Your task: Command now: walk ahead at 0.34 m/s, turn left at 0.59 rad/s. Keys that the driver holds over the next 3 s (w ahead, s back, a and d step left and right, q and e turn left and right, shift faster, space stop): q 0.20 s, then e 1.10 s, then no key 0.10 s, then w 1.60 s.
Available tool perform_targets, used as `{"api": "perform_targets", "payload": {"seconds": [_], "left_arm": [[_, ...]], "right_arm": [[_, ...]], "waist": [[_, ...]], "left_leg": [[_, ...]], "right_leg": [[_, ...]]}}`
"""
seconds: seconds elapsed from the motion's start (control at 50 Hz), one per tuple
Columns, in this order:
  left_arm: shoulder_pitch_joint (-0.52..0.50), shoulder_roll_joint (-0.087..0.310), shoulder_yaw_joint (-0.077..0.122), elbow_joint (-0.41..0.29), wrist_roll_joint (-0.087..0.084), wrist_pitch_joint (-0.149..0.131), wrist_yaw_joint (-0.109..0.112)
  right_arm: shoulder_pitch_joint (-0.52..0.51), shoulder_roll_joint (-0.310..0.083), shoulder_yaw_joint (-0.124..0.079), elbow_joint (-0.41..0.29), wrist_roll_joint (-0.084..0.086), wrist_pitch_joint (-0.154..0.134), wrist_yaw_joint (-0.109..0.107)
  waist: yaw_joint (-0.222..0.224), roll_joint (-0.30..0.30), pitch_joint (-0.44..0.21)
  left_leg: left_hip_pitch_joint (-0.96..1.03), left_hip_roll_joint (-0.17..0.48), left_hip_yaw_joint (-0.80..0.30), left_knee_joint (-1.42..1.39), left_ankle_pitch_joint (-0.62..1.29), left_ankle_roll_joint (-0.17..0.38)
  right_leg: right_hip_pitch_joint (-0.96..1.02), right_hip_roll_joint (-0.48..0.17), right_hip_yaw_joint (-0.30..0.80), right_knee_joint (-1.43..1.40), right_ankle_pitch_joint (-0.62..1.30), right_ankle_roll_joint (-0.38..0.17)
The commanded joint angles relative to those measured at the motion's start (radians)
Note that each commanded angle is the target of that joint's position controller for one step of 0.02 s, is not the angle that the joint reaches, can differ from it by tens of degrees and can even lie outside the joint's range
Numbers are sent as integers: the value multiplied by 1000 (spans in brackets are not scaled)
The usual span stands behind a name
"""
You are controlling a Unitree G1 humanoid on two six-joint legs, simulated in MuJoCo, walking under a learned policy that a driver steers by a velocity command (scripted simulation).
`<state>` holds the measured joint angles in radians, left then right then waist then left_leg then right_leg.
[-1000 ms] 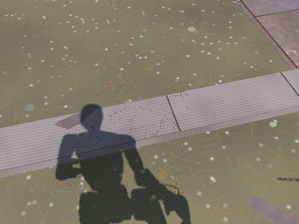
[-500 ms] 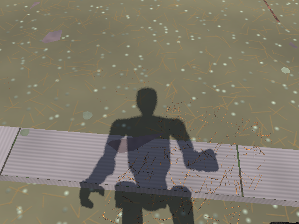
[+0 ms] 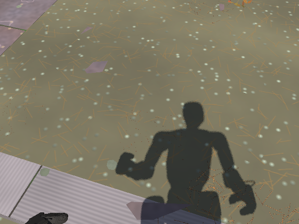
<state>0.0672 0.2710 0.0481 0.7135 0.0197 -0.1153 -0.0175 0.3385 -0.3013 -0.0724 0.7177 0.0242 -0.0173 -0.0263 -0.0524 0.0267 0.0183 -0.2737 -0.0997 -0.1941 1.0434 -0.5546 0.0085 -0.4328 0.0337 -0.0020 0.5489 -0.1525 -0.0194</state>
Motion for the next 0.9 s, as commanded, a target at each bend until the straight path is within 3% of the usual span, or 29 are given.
{"api": "perform_targets", "payload": {"seconds": [0.02, 0.04, 0.08, 0.12, 0.16, 0.22, 0.3, 0.32, 0.36, 0.38, 0.4, 0.42, 0.44, 0.46, 0.5, 0.52, 0.58, 0.64, 0.68, 0.72, 0.74, 0.76, 0.78, 0.8, 0.82, 0.84, 0.86, 0.88, 0.9], "left_arm": [[127, 112, 35, -46, -1, 22, 14], [95, 92, 29, -42, 2, 31, 15], [73, 99, 30, -26, 5, 38, 21], [72, 132, 42, -13, 6, 44, 31], [76, 158, 52, -7, 1, 58, 44], [56, 163, 51, -11, -7, 79, 51], [94, 166, 45, 24, -32, 83, 28], [97, 158, 39, 35, -38, 82, 20], [104, 121, 21, 62, -48, 75, 4], [156, 97, 9, 73, -26, 64, -4], [238, 35, -17, 78, 9, 55, -16], [254, 53, -15, 100, -21, 76, -14], [189, 130, 8, 78, -47, 92, -8], [141, 153, 24, 70, -52, 108, 4], [172, 162, 44, 89, -42, 148, 35], [190, 146, 46, 92, -43, 162, 47], [178, 92, 43, 61, -40, 181, 64], [127, 50, 23, 16, -32, 182, 47], [132, 76, 28, 0, -35, 181, 29], [168, 79, 35, 9, -35, 179, 16], [199, 82, 39, 22, -27, 179, 14], [205, 136, 53, 17, -16, 176, 21], [240, 295, 89, -5, -20, 175, 39], [254, 290, 84, -46, 40, 151, 21], [200, 270, 76, -49, 46, 132, 14], [143, 242, 73, -49, 21, 124, 22], [112, 195, 59, -56, -5, 125, 31], [93, 170, 49, -65, -18, 129, 38], [100, 158, 43, -72, -17, 134, 43]], "right_arm": [[-26, -161, -36, -104, -7, 0, -8], [-53, -156, -43, -119, -15, 9, -8], [-27, -97, -36, -125, -1, 33, 0], [-58, -53, -22, -155, -1, 46, 1], [-90, -47, -17, -176, -12, 54, 5], [-119, -38, -11, -184, -17, 60, 18], [-183, -14, 0, -199, -33, 56, 26], [-172, -12, -2, -189, -36, 54, 26], [-102, -23, -12, -148, -42, 42, 20], [-90, -101, -28, -154, -50, 35, 6], [-66, -148, -28, -169, -88, 37, -9], [-76, -63, -6, -151, -85, 41, -2], [-133, -70, -6, -158, -73, 36, 6], [-170, -95, -15, -152, -64, 33, 4], [-222, -110, -21, -144, -50, 25, -4], [-245, -103, -21, -141, -52, 26, -8], [-269, -61, -15, -121, -57, 28, -22], [-282, -72, -23, -107, -51, 36, -37], [-278, -93, -31, -99, -45, 44, -38], [-288, -101, -34, -85, -18, 53, -33], [-264, -96, -37, -63, 4, 57, -27], [-184, -70, -36, -33, -4, 59, -18], [-192, -3, -15, -74, -66, 54, -6], [-333, -47, -26, -105, -46, 44, -14], [-350, -71, -38, -94, -20, 46, -19], [-321, -66, -41, -73, -17, 50, -26], [-302, -71, -44, -49, -28, 53, -35], [-288, -74, -47, -50, -36, 52, -38], [-278, -63, -45, -49, -35, 47, -35]], "waist": [[91, -86, -117], [70, -86, -72], [38, -150, -44], [40, -170, -48], [47, -143, -88], [55, -143, -113], [73, -141, -91], [64, -141, -91], [13, -119, -89], [25, -52, -135], [56, 135, -247], [35, 175, -329], [28, 150, -250], [28, 147, -179], [54, 137, -96], [69, 136, -73], [78, 125, -78], [63, 127, -116], [61, 138, -143], [87, 125, -132], [94, 90, -111], [66, -71, -93], [49, -430, -77], [157, -296, -150], [125, -183, -94], [88, -161, -44], [78, -143, -31], [60, -139, -34], [56, -149, -51]], "left_leg": [[-457, 104, 43, 335, 41, -62], [-427, 126, 62, 295, 68, -72], [-347, 146, 113, 226, 107, -81], [-364, 149, 142, 142, 147, -97], [-365, 164, 146, 59, 223, -104], [-266, 158, 177, -62, 332, -99], [-133, 122, 198, -310, 339, -54], [-88, 113, 204, -395, 357, -41], [116, 88, 221, -698, 605, -6], [292, 182, 128, -671, 965, 11], [505, 442, -82, -547, 1410, 149], [407, 506, -137, -567, 1247, 275], [307, 471, -112, -612, 1083, 287], [244, 442, -70, -639, 977, 266], [104, 426, 9, -683, 846, 240], [49, 413, 49, -700, 806, 234], [49, 396, 134, -700, 735, 218], [85, 405, 179, -670, 750, 203], [114, 430, 174, -651, 771, 198], [140, 419, 187, -586, 747, 157], [124, 389, 218, -523, 674, 110], [-18, 321, 298, -350, 459, 23], [-359, 172, 354, -34, -92, -107], [-385, 108, 183, 192, -166, -119], [-418, 117, 140, 285, -96, -108], [-454, 124, 139, 300, -10, -101], [-471, 131, 137, 309, 42, -105], [-442, 125, 136, 316, 101, -114], [-420, 107, 147, 348, 143, -120]], "right_leg": [[486, -396, 399, -166, 363, -196], [389, -348, 299, -172, 460, -179], [267, -290, 159, -227, 489, -169], [275, -304, 104, -257, 555, -200], [320, -333, 67, -258, 579, -215], [300, -318, -15, -250, 532, -200], [303, -306, -8, -206, 502, -176], [313, -302, 7, -176, 495, -164], [270, -250, 9, -89, 418, -105], [182, -188, -18, -9, 277, -33], [7, -133, -34, 150, -268, 54], [47, -133, 38, 288, -554, 95], [14, -121, 40, 405, -593, 119], [-45, -108, 28, 521, -583, 130], [-59, -101, 36, 666, -520, 149], [-49, -87, 21, 720, -485, 156], [-67, -90, -2, 680, -397, 149], [13, -118, -13, 432, -347, 120], [73, -115, -29, 309, -296, 95], [144, -86, -69, 61, -171, 49], [198, -46, -88, -110, -61, 19], [314, -83, 39, -177, 150, -19], [463, -373, 412, -135, 722, -163], [350, -462, 519, -182, 675, -338], [320, -405, 437, -193, 541, -326], [311, -342, 369, -179, 437, -269], [317, -310, 337, -164, 415, -230], [299, -283, 313, -159, 441, -214], [303, -264, 304, -153, 472, -212]]}}
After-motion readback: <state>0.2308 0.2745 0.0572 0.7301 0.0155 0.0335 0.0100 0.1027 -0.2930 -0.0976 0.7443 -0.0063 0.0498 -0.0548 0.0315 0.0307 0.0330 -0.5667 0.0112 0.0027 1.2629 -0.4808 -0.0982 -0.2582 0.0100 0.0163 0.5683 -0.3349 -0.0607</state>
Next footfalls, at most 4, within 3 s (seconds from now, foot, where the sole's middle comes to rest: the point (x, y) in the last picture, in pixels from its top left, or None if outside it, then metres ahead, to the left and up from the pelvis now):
0.38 left None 0.20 0.15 -0.76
0.76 right None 0.13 -0.10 -0.76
1.34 left None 0.22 0.12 -0.76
1.66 right None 0.12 -0.12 -0.76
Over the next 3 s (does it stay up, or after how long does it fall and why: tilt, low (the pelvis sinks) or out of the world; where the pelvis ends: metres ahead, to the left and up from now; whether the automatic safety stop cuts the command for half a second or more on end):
stays up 0.70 -0.35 0.08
